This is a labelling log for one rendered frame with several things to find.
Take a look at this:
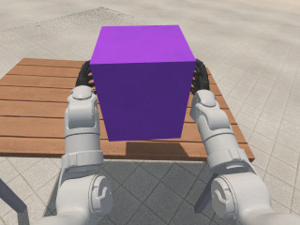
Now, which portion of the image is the robot right hand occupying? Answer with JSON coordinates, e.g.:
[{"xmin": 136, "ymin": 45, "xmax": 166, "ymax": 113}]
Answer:
[{"xmin": 190, "ymin": 58, "xmax": 210, "ymax": 96}]

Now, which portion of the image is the table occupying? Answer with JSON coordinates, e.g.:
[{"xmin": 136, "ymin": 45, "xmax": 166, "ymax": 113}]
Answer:
[{"xmin": 0, "ymin": 58, "xmax": 255, "ymax": 214}]

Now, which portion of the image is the robot left hand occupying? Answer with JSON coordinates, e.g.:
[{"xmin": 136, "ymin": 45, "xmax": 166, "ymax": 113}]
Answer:
[{"xmin": 75, "ymin": 60, "xmax": 97, "ymax": 95}]

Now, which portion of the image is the robot left upper arm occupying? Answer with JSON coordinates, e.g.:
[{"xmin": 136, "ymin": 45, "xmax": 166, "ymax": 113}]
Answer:
[{"xmin": 30, "ymin": 174, "xmax": 113, "ymax": 225}]

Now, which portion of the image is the carton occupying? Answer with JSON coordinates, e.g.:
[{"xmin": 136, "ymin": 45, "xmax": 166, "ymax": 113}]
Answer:
[{"xmin": 89, "ymin": 24, "xmax": 197, "ymax": 142}]

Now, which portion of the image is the robot right upper arm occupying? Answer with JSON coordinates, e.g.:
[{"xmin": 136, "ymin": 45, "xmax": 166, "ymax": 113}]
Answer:
[{"xmin": 211, "ymin": 172, "xmax": 300, "ymax": 225}]

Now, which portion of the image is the robot left forearm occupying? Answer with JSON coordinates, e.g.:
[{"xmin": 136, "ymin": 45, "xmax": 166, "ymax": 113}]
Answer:
[{"xmin": 55, "ymin": 85, "xmax": 104, "ymax": 213}]

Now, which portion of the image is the robot right forearm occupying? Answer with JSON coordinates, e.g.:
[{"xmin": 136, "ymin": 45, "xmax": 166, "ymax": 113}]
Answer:
[{"xmin": 189, "ymin": 89, "xmax": 272, "ymax": 206}]

